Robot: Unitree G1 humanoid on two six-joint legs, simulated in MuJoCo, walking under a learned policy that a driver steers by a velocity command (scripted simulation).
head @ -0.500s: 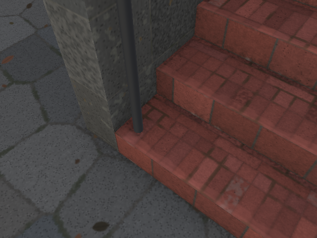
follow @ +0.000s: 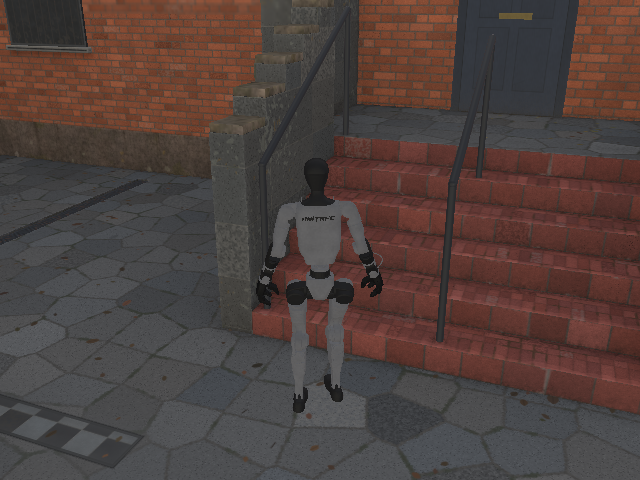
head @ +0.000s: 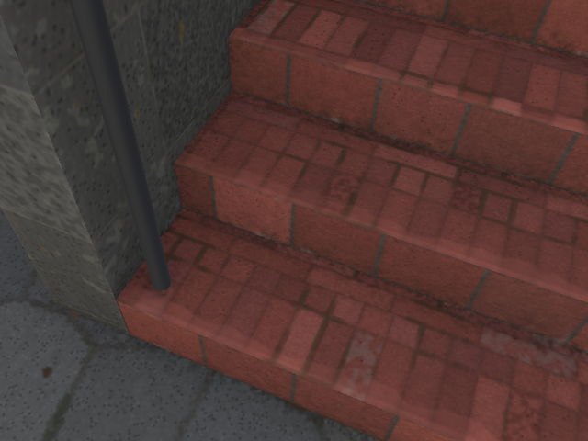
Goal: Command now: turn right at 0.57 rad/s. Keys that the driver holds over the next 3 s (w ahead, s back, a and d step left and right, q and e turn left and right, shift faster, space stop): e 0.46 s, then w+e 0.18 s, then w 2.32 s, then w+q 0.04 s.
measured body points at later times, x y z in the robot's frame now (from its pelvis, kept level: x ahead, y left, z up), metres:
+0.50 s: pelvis -0.01 -0.02 -0.01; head +0.02 -0.05 +0.44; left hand +0.21 +0.20 -0.11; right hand -0.03 -0.33 -0.14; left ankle -0.01 +0.11 -0.71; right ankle -0.04 -0.10 -0.74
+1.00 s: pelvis +0.13 -0.06 +0.00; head +0.14 -0.05 +0.45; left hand +0.26 +0.18 -0.14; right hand +0.16 -0.37 -0.09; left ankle +0.22 +0.00 -0.74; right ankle -0.03 -0.10 -0.72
